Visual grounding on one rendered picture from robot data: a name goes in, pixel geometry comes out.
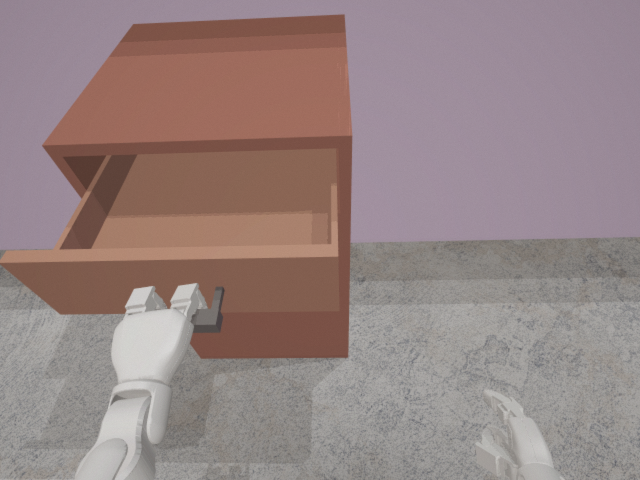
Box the handle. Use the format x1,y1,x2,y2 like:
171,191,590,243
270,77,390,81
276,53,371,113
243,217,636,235
155,287,225,333

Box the right robot hand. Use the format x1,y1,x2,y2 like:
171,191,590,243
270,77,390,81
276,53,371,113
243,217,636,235
475,389,554,480

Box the left robot hand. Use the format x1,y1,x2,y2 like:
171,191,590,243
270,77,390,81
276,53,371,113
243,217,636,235
111,283,208,385

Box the left robot forearm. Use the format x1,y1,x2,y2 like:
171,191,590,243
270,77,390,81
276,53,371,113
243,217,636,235
74,379,173,480

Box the cabinet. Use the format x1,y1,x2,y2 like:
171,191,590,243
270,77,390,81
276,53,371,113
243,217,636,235
42,14,352,359

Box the drawer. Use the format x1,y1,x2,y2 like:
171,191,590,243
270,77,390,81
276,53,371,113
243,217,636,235
0,148,339,315

